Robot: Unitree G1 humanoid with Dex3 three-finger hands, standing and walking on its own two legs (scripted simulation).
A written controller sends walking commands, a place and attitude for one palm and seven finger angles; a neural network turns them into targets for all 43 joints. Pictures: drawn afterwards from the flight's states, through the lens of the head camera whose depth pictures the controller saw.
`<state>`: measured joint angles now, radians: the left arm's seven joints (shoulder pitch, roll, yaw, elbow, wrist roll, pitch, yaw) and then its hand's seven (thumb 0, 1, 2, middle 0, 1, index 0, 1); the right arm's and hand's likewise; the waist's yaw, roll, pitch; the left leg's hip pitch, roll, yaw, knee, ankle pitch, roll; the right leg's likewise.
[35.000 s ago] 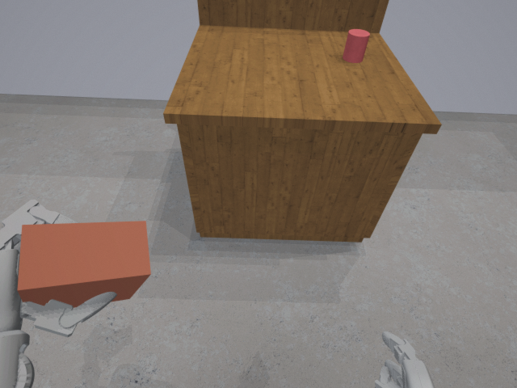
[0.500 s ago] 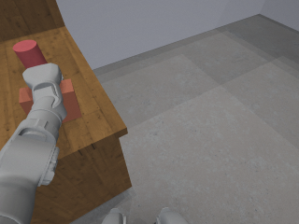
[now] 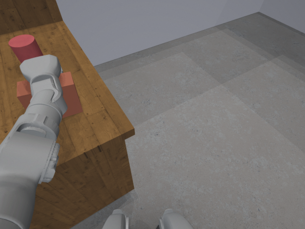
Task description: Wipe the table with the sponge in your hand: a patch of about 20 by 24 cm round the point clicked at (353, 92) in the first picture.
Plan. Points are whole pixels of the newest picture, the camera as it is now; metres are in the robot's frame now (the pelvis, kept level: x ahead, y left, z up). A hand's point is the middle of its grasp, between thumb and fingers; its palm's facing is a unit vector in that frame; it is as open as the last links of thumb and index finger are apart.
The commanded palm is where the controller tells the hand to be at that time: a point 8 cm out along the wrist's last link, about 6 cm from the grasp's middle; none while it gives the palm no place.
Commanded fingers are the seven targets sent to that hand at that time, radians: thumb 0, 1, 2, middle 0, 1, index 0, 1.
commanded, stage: wipe forward along the third lane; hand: left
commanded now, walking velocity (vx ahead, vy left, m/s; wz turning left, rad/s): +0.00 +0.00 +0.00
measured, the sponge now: (55, 103) +0.47 +0.25 +0.06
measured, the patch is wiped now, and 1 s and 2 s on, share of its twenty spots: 0.95 1.00 1.00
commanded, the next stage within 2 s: wipe back along the third lane in 0.54 s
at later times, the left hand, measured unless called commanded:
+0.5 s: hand (47, 71) +0.54 +0.27 +0.12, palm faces -0.07 -0.01 -1.00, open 10.0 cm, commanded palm +0.57 +0.26 +0.13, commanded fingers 0.00 0.10 1.30 -1.20 -1.60 -1.20 -1.60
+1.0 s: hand (48, 69) +0.57 +0.27 +0.11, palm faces -0.02 +0.01 -1.00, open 10.0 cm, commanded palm +0.53 +0.24 +0.12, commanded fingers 0.00 0.10 1.30 -1.20 -1.60 -1.20 -1.60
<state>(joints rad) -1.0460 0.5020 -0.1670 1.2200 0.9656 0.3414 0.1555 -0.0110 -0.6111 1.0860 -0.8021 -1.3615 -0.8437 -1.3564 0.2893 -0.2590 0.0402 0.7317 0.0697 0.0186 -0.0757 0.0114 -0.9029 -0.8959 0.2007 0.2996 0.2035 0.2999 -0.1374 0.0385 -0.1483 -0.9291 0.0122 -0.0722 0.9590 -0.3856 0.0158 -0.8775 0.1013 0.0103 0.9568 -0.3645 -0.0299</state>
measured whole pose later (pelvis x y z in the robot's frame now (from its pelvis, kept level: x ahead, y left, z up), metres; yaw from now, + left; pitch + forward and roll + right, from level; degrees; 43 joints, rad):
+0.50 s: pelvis +0.03 +0.03 +0.01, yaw +0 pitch +17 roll -2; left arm -1.18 0.52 -0.15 1.33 1.02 0.39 0.16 -0.01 -0.61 1.09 -0.81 -1.35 -0.84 -1.36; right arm 0.31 -0.26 0.04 0.74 0.05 0.02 -0.06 0.01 -0.90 -0.90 0.20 0.30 0.20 0.30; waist -0.18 0.04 -0.15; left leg -0.95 0.01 -0.05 0.93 -0.32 0.01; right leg -0.88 0.08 0.02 0.90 -0.32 -0.01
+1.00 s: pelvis +0.09 +0.04 +0.03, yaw +0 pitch +17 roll -3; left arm -0.96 0.37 -0.21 1.14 0.97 0.42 0.27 0.00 -0.57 1.08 -0.75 -1.41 -0.79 -1.42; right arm 0.32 -0.22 0.00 0.75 0.05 0.12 0.02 0.01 -0.90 -0.90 0.20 0.30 0.20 0.30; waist -0.07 0.05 -0.20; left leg -0.78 0.00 -0.05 0.82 -0.33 0.02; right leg -0.68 0.08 0.03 0.74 -0.35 -0.01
